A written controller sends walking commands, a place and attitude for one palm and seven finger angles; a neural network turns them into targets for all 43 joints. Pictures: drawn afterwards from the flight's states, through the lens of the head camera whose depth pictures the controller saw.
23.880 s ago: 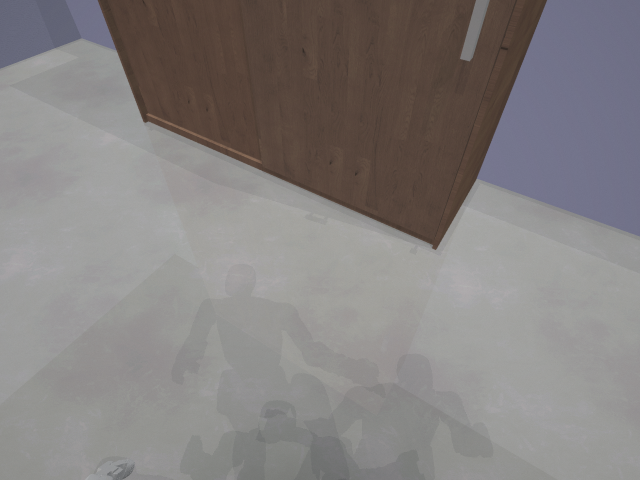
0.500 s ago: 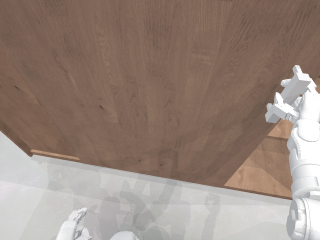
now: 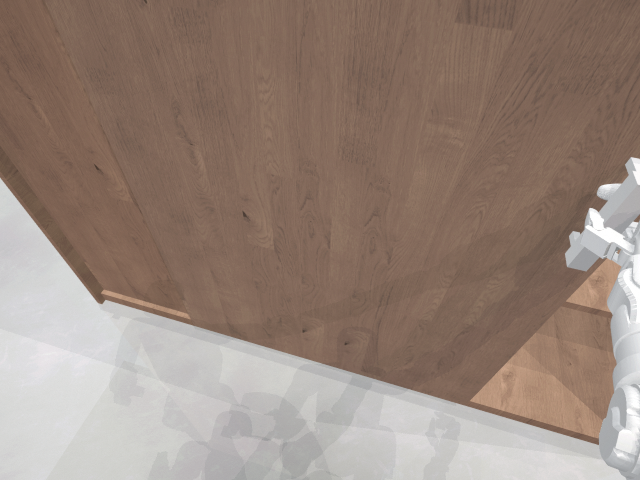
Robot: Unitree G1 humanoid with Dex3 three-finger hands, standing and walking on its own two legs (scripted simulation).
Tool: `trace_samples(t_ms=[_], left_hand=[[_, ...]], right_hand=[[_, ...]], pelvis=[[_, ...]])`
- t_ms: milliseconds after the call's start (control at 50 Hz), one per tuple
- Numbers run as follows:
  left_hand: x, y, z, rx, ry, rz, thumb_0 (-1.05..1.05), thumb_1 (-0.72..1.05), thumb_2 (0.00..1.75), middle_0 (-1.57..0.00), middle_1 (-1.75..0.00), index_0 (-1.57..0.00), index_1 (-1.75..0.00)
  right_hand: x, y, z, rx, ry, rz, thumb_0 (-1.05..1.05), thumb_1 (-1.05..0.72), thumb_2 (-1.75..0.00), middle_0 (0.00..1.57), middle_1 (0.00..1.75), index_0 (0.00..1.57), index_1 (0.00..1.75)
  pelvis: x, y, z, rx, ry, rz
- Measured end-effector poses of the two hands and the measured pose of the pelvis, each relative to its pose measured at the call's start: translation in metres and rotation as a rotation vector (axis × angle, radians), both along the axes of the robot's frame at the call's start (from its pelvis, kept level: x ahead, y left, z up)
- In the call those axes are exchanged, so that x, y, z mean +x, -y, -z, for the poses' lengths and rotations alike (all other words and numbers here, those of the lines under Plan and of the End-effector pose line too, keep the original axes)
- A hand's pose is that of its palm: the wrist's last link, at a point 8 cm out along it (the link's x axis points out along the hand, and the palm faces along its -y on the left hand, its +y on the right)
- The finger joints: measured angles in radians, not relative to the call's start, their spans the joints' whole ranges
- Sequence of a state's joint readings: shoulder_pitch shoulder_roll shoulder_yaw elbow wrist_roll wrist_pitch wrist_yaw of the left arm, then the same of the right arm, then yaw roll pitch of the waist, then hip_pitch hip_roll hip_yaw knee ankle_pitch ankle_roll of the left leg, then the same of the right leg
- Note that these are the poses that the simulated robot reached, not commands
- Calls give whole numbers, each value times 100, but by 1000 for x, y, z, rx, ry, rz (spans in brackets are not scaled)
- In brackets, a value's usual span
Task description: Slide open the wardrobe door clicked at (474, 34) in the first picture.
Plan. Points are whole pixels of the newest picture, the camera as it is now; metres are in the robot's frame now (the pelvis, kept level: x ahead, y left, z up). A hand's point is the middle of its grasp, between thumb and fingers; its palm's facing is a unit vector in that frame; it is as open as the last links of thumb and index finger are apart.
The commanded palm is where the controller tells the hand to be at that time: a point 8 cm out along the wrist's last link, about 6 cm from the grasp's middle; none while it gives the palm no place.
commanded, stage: stop walking and hold the door there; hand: right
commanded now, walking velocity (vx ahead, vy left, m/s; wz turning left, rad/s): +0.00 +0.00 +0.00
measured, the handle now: (604, 215) +0.48 -0.32 +0.11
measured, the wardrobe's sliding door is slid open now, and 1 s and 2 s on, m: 0.50 0.49 0.49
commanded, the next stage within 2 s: loosen the grip on the handle in 0.14 s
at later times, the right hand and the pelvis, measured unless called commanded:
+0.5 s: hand (597, 231) +0.44 -0.29 +0.12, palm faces +0.39 +0.90 -0.21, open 8.9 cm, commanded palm +0.39 -0.32 +0.13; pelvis -0.02 +0.02 -0.01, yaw -1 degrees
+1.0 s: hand (613, 241) +0.43 -0.31 +0.11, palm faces +0.42 +0.88 -0.23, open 14.5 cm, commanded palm +0.39 -0.35 +0.13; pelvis -0.01 +0.00 -0.01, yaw -2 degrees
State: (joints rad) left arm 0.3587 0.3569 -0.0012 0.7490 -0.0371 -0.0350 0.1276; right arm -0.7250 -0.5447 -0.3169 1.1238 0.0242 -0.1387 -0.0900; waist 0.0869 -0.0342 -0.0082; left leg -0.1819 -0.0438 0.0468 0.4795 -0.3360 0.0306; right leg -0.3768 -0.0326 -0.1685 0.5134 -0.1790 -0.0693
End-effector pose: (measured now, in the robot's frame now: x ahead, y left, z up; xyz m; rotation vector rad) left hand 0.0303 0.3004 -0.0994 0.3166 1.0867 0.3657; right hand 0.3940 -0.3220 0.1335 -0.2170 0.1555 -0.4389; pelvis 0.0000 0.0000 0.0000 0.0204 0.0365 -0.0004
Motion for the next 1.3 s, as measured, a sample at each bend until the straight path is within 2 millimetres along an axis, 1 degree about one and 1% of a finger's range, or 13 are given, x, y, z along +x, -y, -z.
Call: trace_samples(t_ms=[80, 160, 260, 340, 380, 480, 620, 740, 840, 940, 1020, 1100, 1300], left_hand=[[-2, -5, -2, 9, 0, -9, 1, 91, 90, -21, -30, -20, -30], [2, 0, 0, -9, 1, -2, 1, 91, 90, -21, -30, -20, -30], [13, 12, 5, -57, 17, 17, 1, 91, 90, -21, -30, -20, -30], [27, 19, 0, -97, 64, 87, 1, 91, 90, -21, -30, -20, -30], [33, 19, -3, -98, 91, 107, 1, 90, 90, -21, -30, -20, -30], [39, 13, -7, -75, 103, 119, 1, 90, 90, -21, -31, -20, -30], [30, 5, -6, -40, 55, 101, 1, 91, 90, -21, -30, -20, -30], [15, 10, -2, -40, 3, 70, 1, 91, 90, -21, -30, -20, -30], [7, 20, 3, -63, -24, 54, 1, 91, 90, -21, -30, -20, -30], [9, 32, 7, -87, -15, 58, 1, 91, 90, -21, -30, -20, -30], [14, 39, 5, -88, 18, 61, 1, 91, 90, -21, -30, -20, -30], [16, 42, 3, -79, 33, 73, 1, 91, 90, -21, -30, -20, -30], [7, 37, 2, -42, -13, 95, 1, 91, 90, -21, -30, -20, -30]], right_hand=[[0, -1, 0, 3, -1, 6, -5, -66, -74, 22, 129, 34, 138], [0, -1, 0, 1, 0, 8, -5, -66, -75, 22, 129, 34, 138], [1, 1, 0, 13, 2, 3, -4, -64, -75, 23, 129, 34, 139], [5, 7, -2, 76, -33, -19, -2, -58, -74, 29, 132, 37, 139], [4, 6, -3, 46, -35, -29, -1, -53, -71, 29, 130, 39, 139], [1, 5, 0, 35, 7, -15, 0, -25, -58, 29, 127, 42, 140], [2, 10, 1, 18, -17, -6, 1, 25, -34, 34, 128, 41, 136], [1, 21, 1, 7, -16, 15, 0, 45, -24, 33, 125, 36, 128], [-1, 21, -1, 1, 2, 1, 0, 51, -21, 29, 120, 31, 122], [-4, 17, 4, 27, -5, -2, -1, 53, -20, 27, 117, 28, 118], [-6, 29, 7, 20, -27, 31, -1, 54, -20, 26, 116, 27, 116], [-10, 44, 1, 0, -10, 45, -1, 54, -20, 26, 115, 26, 115], [-15, 68, -3, 2, -15, 28, -1, 54, -20, 25, 115, 26, 115]], pelvis=[[2, -2, 0, -1, 0, -3], [3, -4, -1, -2, -3, -5], [5, -5, 0, -3, -2, -10], [-1, -12, 2, -20, -53, 16], [-6, -14, 3, -18, -62, 14], [-16, -16, 6, -7, -77, 20], [-18, -14, 8, 4, -92, 34], [-14, -10, 8, 8, -92, 38], [-11, -5, 8, 11, -89, 39], [-10, 1, 8, 12, -79, 41], [-12, 3, 8, 12, -79, 35], [-14, 4, 9, 15, -80, 38], [-18, 10, 12, 26, -97, 57]])
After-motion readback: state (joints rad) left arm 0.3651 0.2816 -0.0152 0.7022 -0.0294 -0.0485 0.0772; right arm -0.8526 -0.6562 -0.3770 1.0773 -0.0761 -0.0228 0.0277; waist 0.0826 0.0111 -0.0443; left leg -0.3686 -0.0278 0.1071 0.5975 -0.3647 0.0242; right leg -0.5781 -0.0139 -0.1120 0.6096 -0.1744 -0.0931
